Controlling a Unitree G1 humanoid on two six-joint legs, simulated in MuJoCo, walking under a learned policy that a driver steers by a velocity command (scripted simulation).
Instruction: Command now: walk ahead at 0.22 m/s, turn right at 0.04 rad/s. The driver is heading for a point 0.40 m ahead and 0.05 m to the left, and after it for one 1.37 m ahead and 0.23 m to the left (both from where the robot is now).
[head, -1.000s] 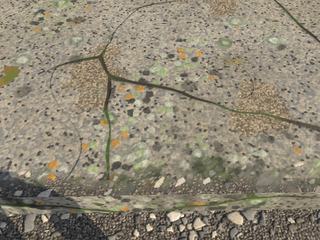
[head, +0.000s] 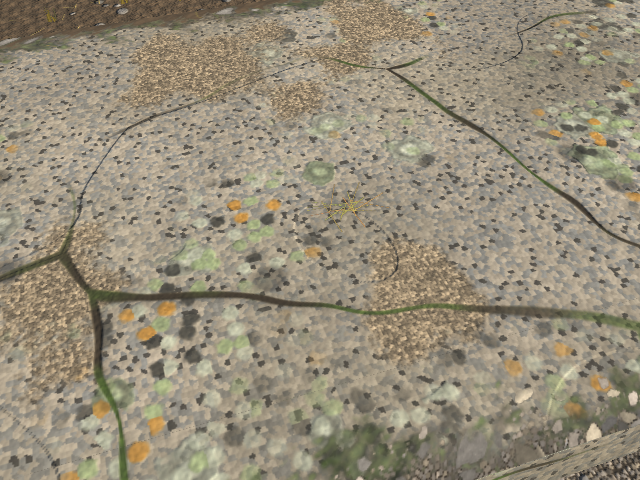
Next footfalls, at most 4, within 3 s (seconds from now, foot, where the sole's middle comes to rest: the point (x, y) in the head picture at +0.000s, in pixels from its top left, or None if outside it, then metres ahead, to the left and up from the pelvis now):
0.58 right None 0.29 -0.08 -0.78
1.04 left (296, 452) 0.54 0.08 -0.62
1.58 right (325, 298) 0.91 0.02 -0.62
2.04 left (242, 325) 0.83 0.20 -0.62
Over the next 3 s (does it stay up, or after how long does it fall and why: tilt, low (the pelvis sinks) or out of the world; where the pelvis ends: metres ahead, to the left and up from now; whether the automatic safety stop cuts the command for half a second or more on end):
stays up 1.18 0.25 0.15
